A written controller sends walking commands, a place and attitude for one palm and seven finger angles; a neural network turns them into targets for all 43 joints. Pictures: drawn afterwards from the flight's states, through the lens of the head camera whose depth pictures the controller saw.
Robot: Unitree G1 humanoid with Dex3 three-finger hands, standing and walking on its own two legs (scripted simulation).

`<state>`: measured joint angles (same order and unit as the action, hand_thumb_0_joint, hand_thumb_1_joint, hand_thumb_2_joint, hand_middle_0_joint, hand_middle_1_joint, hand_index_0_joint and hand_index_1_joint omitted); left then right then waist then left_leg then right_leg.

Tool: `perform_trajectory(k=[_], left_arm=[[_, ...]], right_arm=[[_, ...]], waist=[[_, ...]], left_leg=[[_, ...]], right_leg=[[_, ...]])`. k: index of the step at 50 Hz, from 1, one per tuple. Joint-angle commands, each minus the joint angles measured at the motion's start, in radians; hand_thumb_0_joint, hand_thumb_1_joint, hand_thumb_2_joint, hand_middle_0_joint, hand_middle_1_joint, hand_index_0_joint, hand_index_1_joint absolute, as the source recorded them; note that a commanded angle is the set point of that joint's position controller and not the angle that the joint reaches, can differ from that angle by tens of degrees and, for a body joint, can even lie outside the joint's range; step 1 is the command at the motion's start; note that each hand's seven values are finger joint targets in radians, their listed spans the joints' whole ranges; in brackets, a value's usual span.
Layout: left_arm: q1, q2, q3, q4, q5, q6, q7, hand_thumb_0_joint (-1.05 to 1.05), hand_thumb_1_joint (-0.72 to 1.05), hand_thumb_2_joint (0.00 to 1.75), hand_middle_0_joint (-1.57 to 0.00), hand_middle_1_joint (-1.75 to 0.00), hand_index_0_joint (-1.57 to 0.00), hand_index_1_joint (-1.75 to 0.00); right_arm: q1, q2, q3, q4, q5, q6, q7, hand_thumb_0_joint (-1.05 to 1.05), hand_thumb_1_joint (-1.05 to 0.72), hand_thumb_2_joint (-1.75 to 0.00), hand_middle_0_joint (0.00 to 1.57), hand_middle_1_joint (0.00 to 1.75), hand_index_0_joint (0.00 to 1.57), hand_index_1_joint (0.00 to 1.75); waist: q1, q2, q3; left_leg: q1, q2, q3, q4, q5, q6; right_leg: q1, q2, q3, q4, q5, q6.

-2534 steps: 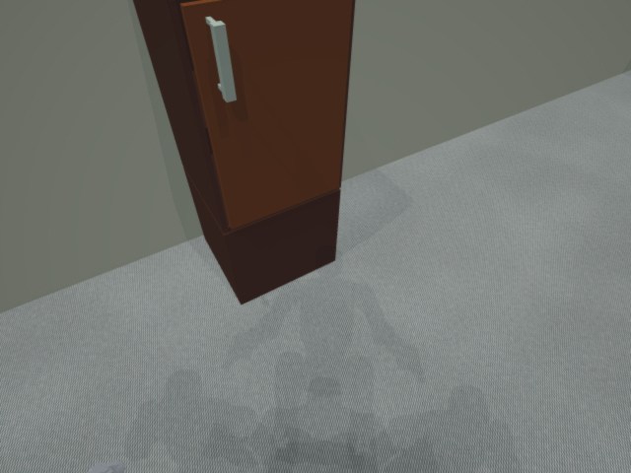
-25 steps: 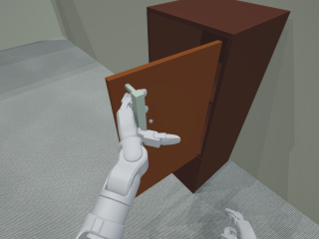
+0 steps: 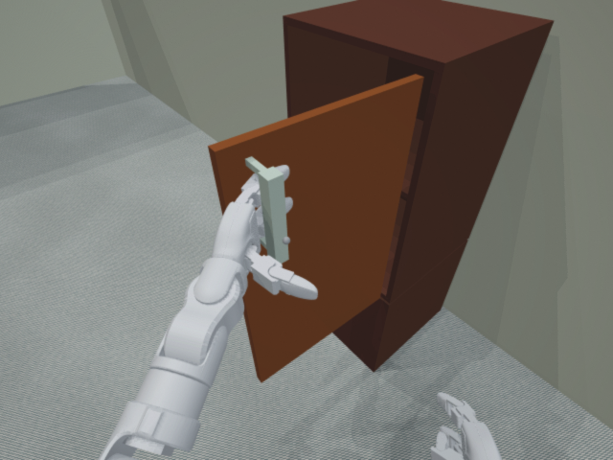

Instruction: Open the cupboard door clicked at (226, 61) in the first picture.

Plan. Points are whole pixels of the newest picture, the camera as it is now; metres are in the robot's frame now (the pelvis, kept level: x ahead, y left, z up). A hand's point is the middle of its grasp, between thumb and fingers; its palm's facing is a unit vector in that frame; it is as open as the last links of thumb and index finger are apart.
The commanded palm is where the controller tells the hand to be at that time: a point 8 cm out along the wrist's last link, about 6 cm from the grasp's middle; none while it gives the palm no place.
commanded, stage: slide the hand sideways off the handle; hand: left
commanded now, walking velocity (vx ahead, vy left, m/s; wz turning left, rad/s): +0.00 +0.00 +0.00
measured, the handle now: (266, 212) +0.39 +0.10 +0.16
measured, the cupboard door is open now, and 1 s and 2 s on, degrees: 87 89 89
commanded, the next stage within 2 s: draw the hand back to the body in 0.80 s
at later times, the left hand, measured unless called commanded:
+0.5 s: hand (261, 272) +0.29 +0.09 +0.15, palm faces -0.08 -1.00 -0.04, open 16.2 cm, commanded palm +0.25 +0.15 +0.15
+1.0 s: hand (221, 293) +0.25 +0.13 +0.15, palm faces -0.05 -1.00 -0.07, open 16.3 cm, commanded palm +0.23 +0.18 +0.15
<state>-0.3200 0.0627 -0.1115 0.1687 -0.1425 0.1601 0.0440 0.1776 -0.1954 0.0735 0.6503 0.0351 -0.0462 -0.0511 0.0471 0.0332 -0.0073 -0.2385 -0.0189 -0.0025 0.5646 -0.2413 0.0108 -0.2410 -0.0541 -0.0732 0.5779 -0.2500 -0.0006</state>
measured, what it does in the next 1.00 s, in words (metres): shifts its weight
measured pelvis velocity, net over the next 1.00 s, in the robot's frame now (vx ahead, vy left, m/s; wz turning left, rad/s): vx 0.05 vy -0.02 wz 0.00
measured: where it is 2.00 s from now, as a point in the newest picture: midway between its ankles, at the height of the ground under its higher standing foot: outside the picture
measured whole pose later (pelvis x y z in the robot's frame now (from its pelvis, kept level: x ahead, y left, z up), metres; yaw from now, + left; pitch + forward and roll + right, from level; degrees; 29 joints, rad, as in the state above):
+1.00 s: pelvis +0.05 -0.02 +0.00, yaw +0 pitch -3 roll +0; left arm 0.38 0.22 0.12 -0.45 -0.26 0.12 -0.23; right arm 0.23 -0.24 0.06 0.56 0.04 -0.18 -0.08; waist 0.06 0.07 -0.04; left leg -0.20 0.03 -0.02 0.59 -0.34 -0.02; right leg -0.19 0.00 -0.09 0.57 -0.33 -0.03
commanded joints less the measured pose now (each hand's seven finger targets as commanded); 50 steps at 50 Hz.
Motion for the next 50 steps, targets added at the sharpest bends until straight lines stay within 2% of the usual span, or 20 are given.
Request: perform_trajectory(k=[1, 3, 6, 8, 10, 11, 15, 20, 21, 25, 27, 29, 31, 35, 36, 38, 40, 41, 45, 50], left_arm=[[-0.276, 0.049, 0.029, -0.263, 0.013, -0.069, -0.015, 0.00, -0.50, 0.30, -0.15, -0.30, -0.15, -0.30], [-0.259, 0.055, 0.040, -0.330, 0.009, -0.059, -0.020, 0.00, -0.50, 0.30, -0.15, -0.30, -0.15, -0.30], [-0.140, 0.142, 0.135, -0.358, 0.002, -0.037, -0.026, 0.00, -0.50, 0.30, -0.15, -0.30, -0.15, -0.30], [-0.059, 0.140, 0.150, -0.429, -0.013, -0.028, -0.035, 0.00, -0.50, 0.30, -0.15, -0.30, -0.15, -0.30], [0.005, 0.154, 0.171, -0.482, -0.022, -0.022, -0.044, 0.00, -0.50, 0.30, -0.15, -0.30, -0.15, -0.30], [0.049, 0.171, 0.187, -0.490, -0.021, -0.021, -0.049, 0.00, -0.50, 0.30, -0.15, -0.30, -0.15, -0.30], [0.122, 0.177, 0.185, -0.630, -0.024, -0.027, -0.065, 0.00, -0.50, 0.30, -0.15, -0.30, -0.15, -0.30], [0.253, 0.182, 0.184, -0.714, -0.035, -0.037, -0.095, 0.00, -0.50, 0.30, -0.15, -0.30, -0.15, -0.30], [0.273, 0.186, 0.184, -0.723, -0.035, -0.041, -0.101, 0.00, -0.50, 0.30, -0.15, -0.30, -0.15, -0.30], [0.394, 0.204, 0.214, -0.779, -0.050, -0.052, -0.134, 0.00, -0.50, 0.30, -0.15, -0.30, -0.15, -0.30], [0.432, 0.201, 0.212, -0.791, -0.058, -0.057, -0.151, 0.00, -0.50, 0.30, -0.15, -0.30, -0.15, -0.30], [0.468, 0.214, 0.229, -0.806, -0.065, -0.060, -0.166, 0.00, -0.50, 0.30, -0.15, -0.30, -0.15, -0.30], [0.514, 0.230, 0.245, -0.830, -0.068, -0.067, -0.177, 0.00, -0.50, 0.30, -0.15, -0.30, -0.15, -0.30], [0.600, 0.243, 0.279, -0.861, -0.093, -0.081, -0.206, 0.00, -0.50, 0.30, -0.15, -0.30, -0.15, -0.30], [0.636, 0.252, 0.290, -0.858, -0.100, -0.085, -0.214, 0.00, -0.50, 0.30, -0.15, -0.30, -0.15, -0.30], [0.641, 0.270, 0.318, -0.862, -0.115, -0.091, -0.230, 0.00, -0.50, 0.30, -0.15, -0.30, -0.15, -0.30], [0.588, 0.255, 0.299, -0.860, -0.123, -0.097, -0.244, 0.00, -0.50, 0.30, -0.15, -0.30, -0.15, -0.30], [0.561, 0.243, 0.278, -0.863, -0.124, -0.103, -0.247, 0.00, -0.50, 0.30, -0.15, -0.30, -0.15, -0.30], [0.532, 0.234, 0.253, -0.866, -0.129, -0.122, -0.267, 0.00, -0.50, 0.30, -0.15, -0.30, -0.15, -0.30], [0.554, 0.302, 0.340, -0.815, -0.132, -0.111, -0.268, 0.00, -0.50, 0.30, -0.15, -0.30, -0.15, -0.30]], right_arm=[[-0.191, -0.098, -0.031, -0.197, -0.004, -0.040, 0.000, 0.00, -0.90, -0.90, 0.20, 0.30, 0.20, 0.30], [-0.204, -0.091, -0.026, -0.216, -0.005, -0.032, -0.003, 0.00, -0.90, -0.90, 0.20, 0.30, 0.20, 0.30], [-0.210, -0.095, -0.025, -0.223, -0.008, -0.016, -0.008, 0.00, -0.90, -0.90, 0.20, 0.30, 0.20, 0.30], [-0.221, -0.088, -0.022, -0.245, -0.007, -0.009, -0.006, 0.00, -0.90, -0.90, 0.20, 0.30, 0.20, 0.30], [-0.220, -0.089, -0.026, -0.253, -0.007, -0.006, -0.007, 0.00, -0.90, -0.90, 0.20, 0.30, 0.20, 0.30], [-0.221, -0.088, -0.028, -0.252, -0.005, -0.004, -0.006, 0.00, -0.90, -0.90, 0.20, 0.30, 0.20, 0.30], [-0.201, -0.090, -0.033, -0.271, -0.006, -0.016, -0.005, 0.00, -0.90, -0.90, 0.20, 0.30, 0.20, 0.30], [-0.171, -0.097, -0.039, -0.279, -0.005, -0.041, -0.011, 0.00, -0.90, -0.90, 0.20, 0.30, 0.20, 0.30], [-0.166, -0.098, -0.039, -0.276, -0.004, -0.046, -0.011, 0.00, -0.90, -0.90, 0.20, 0.30, 0.20, 0.30], [-0.146, -0.105, -0.043, -0.288, -0.006, -0.067, -0.014, 0.00, -0.90, -0.90, 0.20, 0.30, 0.20, 0.30], [-0.139, -0.105, -0.041, -0.287, -0.004, -0.076, -0.013, 0.00, -0.90, -0.90, 0.20, 0.30, 0.20, 0.30], [-0.130, -0.108, -0.043, -0.290, -0.004, -0.086, -0.015, 0.00, -0.90, -0.90, 0.20, 0.30, 0.20, 0.30], [-0.125, -0.108, -0.044, -0.292, -0.003, -0.096, -0.013, 0.00, -0.90, -0.90, 0.20, 0.30, 0.20, 0.30], [-0.105, -0.111, -0.044, -0.299, -0.003, -0.116, -0.013, 0.00, -0.90, -0.90, 0.20, 0.30, 0.20, 0.30], [-0.107, -0.114, -0.045, -0.297, -0.001, -0.119, -0.012, 0.00, -0.90, -0.90, 0.20, 0.30, 0.20, 0.30], [-0.098, -0.116, -0.044, -0.294, 0.000, -0.127, -0.015, 0.00, -0.90, -0.90, 0.20, 0.30, 0.20, 0.30], [-0.099, -0.119, -0.046, -0.291, 0.003, -0.138, -0.020, 0.00, -0.90, -0.90, 0.20, 0.30, 0.20, 0.30], [-0.106, -0.119, -0.045, -0.287, 0.003, -0.150, -0.022, 0.00, -0.90, -0.90, 0.20, 0.30, 0.20, 0.30], [-0.098, -0.123, -0.044, -0.282, 0.004, -0.191, -0.030, 0.00, -0.90, -0.90, 0.20, 0.30, 0.20, 0.30], [-0.105, -0.126, -0.041, -0.265, 0.003, -0.204, -0.033, 0.00, -0.90, -0.90, 0.20, 0.30, 0.20, 0.30]], waist=[[-0.010, -0.068, -0.132], [-0.006, -0.056, -0.132], [0.015, -0.091, -0.130], [0.023, -0.079, -0.129], [0.021, -0.103, -0.127], [0.024, -0.086, -0.107], [0.010, -0.035, -0.129], [-0.004, -0.048, -0.123], [-0.006, -0.031, -0.115], [0.001, -0.065, -0.147], [-0.003, -0.036, -0.125], [-0.003, -0.056, -0.117], [0.004, -0.019, -0.124], [0.007, -0.068, -0.135], [0.012, -0.046, -0.134], [0.007, -0.057, -0.122], [-0.006, -0.054, -0.097], [-0.012, -0.026, -0.081], [-0.013, -0.031, -0.099], [0.009, -0.037, -0.097]], left_leg=[[0.021, 0.012, -0.039, -0.153, -0.143, -0.002], [0.031, 0.010, -0.025, -0.153, -0.127, 0.001], [0.035, 0.012, -0.010, -0.148, -0.082, 0.004], [0.044, 0.011, 0.002, -0.150, -0.049, 0.005], [0.057, 0.012, 0.013, -0.141, -0.014, 0.009], [0.062, 0.016, 0.015, -0.136, -0.004, 0.008], [0.096, 0.013, 0.024, -0.132, 0.042, 0.010], [0.114, 0.013, 0.025, -0.111, 0.096, 0.015], [0.117, 0.012, 0.026, -0.107, 0.104, 0.015], [0.121, 0.011, 0.025, -0.093, 0.161, 0.019], [0.117, 0.011, 0.023, -0.088, 0.172, 0.018], [0.111, 0.012, 0.023, -0.078, 0.183, 0.019], [0.111, 0.012, 0.021, -0.070, 0.206, 0.017], [0.097, 0.013, 0.017, -0.054, 0.228, 0.019], [0.095, 0.012, 0.016, -0.049, 0.238, 0.018], [0.084, 0.012, 0.014, -0.045, 0.225, 0.019], [0.079, 0.010, 0.012, -0.037, 0.197, 0.020], [0.082, 0.008, 0.010, -0.032, 0.184, 0.021], [0.078, 0.005, -0.004, -0.032, 0.148, 0.022], [0.049, 0.007, -0.009, -0.047, 0.130, 0.018]], right_leg=[[0.006, 0.051, 0.019, -0.136, -0.117, -0.037], [0.022, 0.048, 0.028, -0.155, -0.119, -0.035], [0.058, 0.046, 0.043, -0.190, -0.114, -0.032], [0.082, 0.042, 0.052, -0.207, -0.096, -0.029], [0.091, 0.042, 0.060, -0.224, -0.073, -0.024], [0.083, 0.042, 0.063, -0.234, -0.072, -0.025], [0.091, 0.047, 0.059, -0.217, 0.009, -0.021], [0.084, 0.053, 0.050, -0.197, 0.105, -0.013], [0.082, 0.054, 0.048, -0.196, 0.115, -0.014], [0.103, 0.056, 0.037, -0.159, 0.226, -0.008], [0.092, 0.055, 0.031, -0.150, 0.251, -0.008], [0.084, 0.056, 0.028, -0.141, 0.278, -0.004], [0.091, 0.056, 0.024, -0.128, 0.303, -0.009], [0.094, 0.054, 0.019, -0.106, 0.362, -0.001], [0.100, 0.054, 0.021, -0.102, 0.373, -0.004], [0.085, 0.054, 0.020, -0.102, 0.365, 0.000], [0.053, 0.054, 0.025, -0.112, 0.322, 0.004], [0.041, 0.054, 0.028, -0.118, 0.293, 0.000], [0.028, 0.051, 0.025, -0.114, 0.229, 0.000], [0.045, 0.049, 0.023, -0.119, 0.184, -0.005]])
